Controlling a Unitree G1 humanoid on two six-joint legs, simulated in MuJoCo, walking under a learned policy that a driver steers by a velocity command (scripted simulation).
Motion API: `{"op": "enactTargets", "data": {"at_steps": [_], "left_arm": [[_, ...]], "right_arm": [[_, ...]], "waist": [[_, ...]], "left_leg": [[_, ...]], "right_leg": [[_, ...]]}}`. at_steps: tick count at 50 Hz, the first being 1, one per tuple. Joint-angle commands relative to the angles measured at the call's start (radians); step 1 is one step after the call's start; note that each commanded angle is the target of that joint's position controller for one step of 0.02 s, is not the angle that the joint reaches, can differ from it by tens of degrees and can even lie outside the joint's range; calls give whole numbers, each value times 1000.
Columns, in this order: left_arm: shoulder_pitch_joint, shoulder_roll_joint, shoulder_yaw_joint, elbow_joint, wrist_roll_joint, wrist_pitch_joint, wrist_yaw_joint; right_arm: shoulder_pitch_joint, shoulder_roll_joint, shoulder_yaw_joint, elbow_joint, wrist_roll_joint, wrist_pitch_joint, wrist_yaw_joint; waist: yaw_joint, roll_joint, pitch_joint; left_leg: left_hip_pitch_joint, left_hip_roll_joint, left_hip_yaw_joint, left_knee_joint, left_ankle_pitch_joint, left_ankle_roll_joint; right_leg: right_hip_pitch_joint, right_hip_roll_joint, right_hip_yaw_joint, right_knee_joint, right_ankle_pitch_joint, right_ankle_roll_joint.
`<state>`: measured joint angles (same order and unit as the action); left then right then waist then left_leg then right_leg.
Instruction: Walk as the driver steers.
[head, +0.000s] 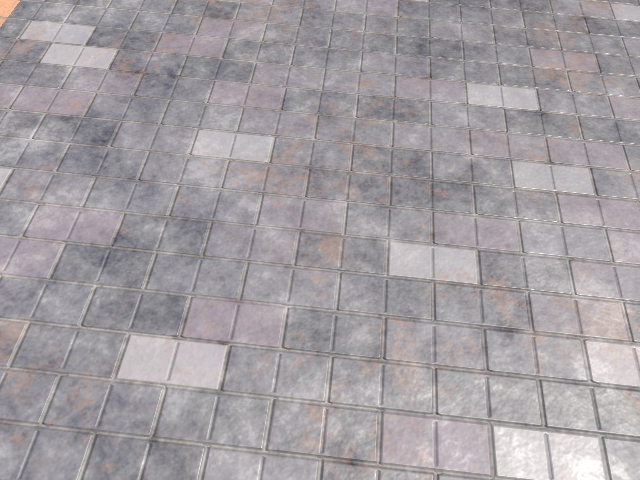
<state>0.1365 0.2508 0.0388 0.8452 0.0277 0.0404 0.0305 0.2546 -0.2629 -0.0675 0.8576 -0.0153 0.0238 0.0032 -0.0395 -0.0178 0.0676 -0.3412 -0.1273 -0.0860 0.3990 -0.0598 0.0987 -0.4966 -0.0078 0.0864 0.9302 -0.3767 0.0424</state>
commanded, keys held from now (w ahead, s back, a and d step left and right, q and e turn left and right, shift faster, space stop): q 0.66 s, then no key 0.34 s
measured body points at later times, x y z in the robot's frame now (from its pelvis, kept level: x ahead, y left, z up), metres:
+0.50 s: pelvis +0.01 -0.05 +0.01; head +0.05 -0.07 +0.46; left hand +0.04 +0.24 -0.09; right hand +0.20 -0.29 -0.13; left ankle -0.05 +0.07 -0.67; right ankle +0.03 -0.14 -0.74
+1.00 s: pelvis -0.01 -0.01 +0.01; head +0.00 +0.02 +0.46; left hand -0.08 +0.26 -0.13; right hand +0.23 -0.17 -0.10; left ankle -0.05 +0.05 -0.74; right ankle +0.07 -0.14 -0.70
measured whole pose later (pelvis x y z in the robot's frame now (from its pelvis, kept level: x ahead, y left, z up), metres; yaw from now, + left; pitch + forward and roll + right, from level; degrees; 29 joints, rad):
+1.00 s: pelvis -0.01 -0.01 +0.01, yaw +29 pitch -1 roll -1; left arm 0.24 0.29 0.05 0.83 0.02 0.07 0.01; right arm 0.17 -0.24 -0.01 0.79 -0.02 0.02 -0.01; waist 0.01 -0.04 0.06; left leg -0.15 -0.08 -0.02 0.38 -0.21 0.08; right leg -0.36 -0.03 0.01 0.81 -0.38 0.03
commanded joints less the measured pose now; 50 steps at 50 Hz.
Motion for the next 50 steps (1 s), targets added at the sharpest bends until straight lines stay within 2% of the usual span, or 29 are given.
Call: {"op": "enactTargets", "data": {"at_steps": [1,6,8,9,10,11,12,13,14,15,16,18,20,22,25,29,32,33,34,35,36,37,38,39,40,41,42,44,50], "left_arm": [[30,89,21,-53,-8,-4,9],[48,88,13,-71,-28,-26,19],[116,91,11,-63,-36,-38,25],[167,95,13,-54,-34,-45,30],[182,144,25,-54,-23,-51,38],[137,253,47,-88,-5,-48,44],[18,269,49,-121,11,-43,38],[20,194,33,-126,9,-43,32],[-19,141,18,-132,-2,-46,26],[-38,127,13,-142,-7,-47,24],[-36,127,12,-152,-6,-47,25],[24,131,14,-149,-3,-44,21],[99,148,23,-132,-4,-43,20],[139,166,32,-120,-4,-42,18],[136,180,41,-120,0,-42,9],[108,200,51,-123,3,-41,-9],[97,216,60,-119,-4,-36,-16],[83,217,61,-119,-12,-32,-16],[107,208,60,-107,-15,-29,-17],[146,146,44,-125,-6,-22,-21],[81,93,24,-183,-4,-6,-9],[54,137,31,-168,-2,8,-2],[62,132,32,-151,-18,12,-8],[80,139,35,-129,-24,8,-13],[95,157,42,-117,-12,7,-18],[127,161,42,-96,-3,8,-23],[142,155,42,-86,-4,11,-27],[136,134,35,-79,-12,17,-30],[90,100,20,-65,-12,23,-16]], "right_arm": [[12,-165,-45,-64,-4,4,-5],[-11,-166,-54,-77,-10,18,0],[-40,-164,-56,-85,-5,25,5],[-64,-161,-56,-92,4,27,5],[-61,-131,-48,-103,15,25,2],[-21,-67,-34,-123,31,21,0],[-22,-132,-50,-106,0,14,-10],[-31,-177,-62,-99,-17,12,-8],[1,-162,-62,-83,-17,16,-1],[30,-150,-60,-70,-19,25,4],[45,-146,-58,-62,-17,35,13],[9,-142,-51,-75,-9,45,25],[-49,-128,-41,-99,-3,49,32],[-81,-121,-34,-114,0,54,38],[-107,-110,-25,-134,6,59,45],[-122,-100,-14,-161,15,58,46],[-107,-103,-14,-173,17,50,43],[-79,-100,-14,-167,10,42,39],[-51,-115,-15,-160,-4,29,29],[-19,-215,-34,-163,-22,10,16],[23,-320,-59,-165,1,5,15],[58,-256,-48,-149,14,4,11],[-8,-190,-23,-151,12,5,5],[-89,-149,-8,-161,5,9,-2],[-121,-138,-2,-164,9,8,-11],[-122,-128,4,-162,8,6,-14],[-111,-126,8,-156,8,2,-14],[-93,-127,12,-140,7,-7,-14],[-62,-130,24,-89,-8,-11,-16]], "waist": [[7,141,-111],[9,158,-116],[41,165,-117],[75,156,-114],[73,85,-102],[32,-144,-120],[19,-157,-43],[7,-72,-51],[-26,-46,-49],[-38,-67,-57],[-30,-107,-66],[7,-111,-71],[51,-113,-75],[75,-128,-83],[80,-142,-88],[76,-166,-98],[62,-171,-108],[34,-146,-114],[12,-73,-126],[20,181,-151],[-7,302,-137],[-33,152,-143],[8,135,-86],[44,125,-50],[56,153,-45],[60,159,-74],[61,140,-96],[55,116,-100],[21,142,-51]], "left_leg": [[90,251,-357,-183,-305,109],[99,241,-430,-153,-219,95],[69,225,-452,-137,-177,66],[24,195,-438,-117,-215,29],[-56,129,-383,-55,-341,-31],[-184,-11,-193,190,-465,-93],[-259,-55,-36,422,-483,-106],[-181,16,-42,569,-448,-111],[-160,19,-34,645,-394,-110],[-168,22,-23,716,-354,-115],[-192,24,-4,775,-343,-125],[-239,43,25,778,-343,-149],[-281,61,37,709,-348,-167],[-279,74,48,641,-364,-175],[-207,96,80,532,-384,-165],[-51,101,141,378,-395,-125],[38,93,168,226,-357,-91],[111,85,174,106,-266,-75],[226,95,114,-48,-127,-58],[384,328,-197,-136,42,-11],[333,540,-417,-90,443,161],[328,507,-328,-68,457,208],[274,441,-237,-78,400,187],[237,368,-165,-96,327,136],[242,327,-129,-98,343,110],[252,304,-97,-92,400,105],[260,301,-85,-89,420,104],[270,306,-84,-99,375,103],[221,313,-128,-109,169,113]], "right_leg": [[10,26,-23,-49,0,5],[115,68,-17,-219,-46,-29],[227,90,-22,-376,-29,-57],[321,89,-27,-524,43,-72],[404,-1,58,-674,40,-96],[460,-267,353,-769,-78,-184],[308,-385,439,-785,57,-261],[247,-356,347,-732,241,-280],[236,-283,228,-695,353,-250],[265,-226,138,-671,421,-222],[302,-200,83,-650,495,-216],[385,-194,32,-614,630,-226],[490,-215,26,-590,699,-239],[547,-238,21,-575,727,-248],[533,-259,-11,-564,719,-251],[452,-274,-66,-534,716,-240],[429,-289,-85,-475,675,-215],[389,-278,-115,-418,611,-182],[303,-251,-151,-324,487,-126],[87,-157,-233,-77,112,-55],[-65,1,-189,55,-278,-23],[-53,-41,-92,153,-254,-21],[-47,-48,-74,166,-180,-24],[-29,-60,-64,124,-99,-23],[-18,-55,-75,109,-45,-19],[14,-43,-86,120,-12,-12],[34,-34,-88,118,3,-8],[51,-32,-84,61,15,-2],[149,-16,-86,-199,-19,-20]]}}
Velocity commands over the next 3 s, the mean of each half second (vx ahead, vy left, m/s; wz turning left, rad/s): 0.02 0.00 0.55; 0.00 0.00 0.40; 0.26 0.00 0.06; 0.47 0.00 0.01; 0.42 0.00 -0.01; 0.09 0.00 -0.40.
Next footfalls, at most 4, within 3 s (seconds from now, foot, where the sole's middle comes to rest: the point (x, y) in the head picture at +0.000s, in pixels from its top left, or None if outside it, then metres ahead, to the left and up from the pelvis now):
0.20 right None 0.07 -0.13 -0.77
0.70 left None -0.01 0.06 -0.77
1.14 right None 0.08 -0.10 -0.77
1.52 left None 0.14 0.21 -0.77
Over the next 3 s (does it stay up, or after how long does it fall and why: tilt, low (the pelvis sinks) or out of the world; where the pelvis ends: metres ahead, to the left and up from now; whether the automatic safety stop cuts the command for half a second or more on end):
stays up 0.57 0.34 -0.01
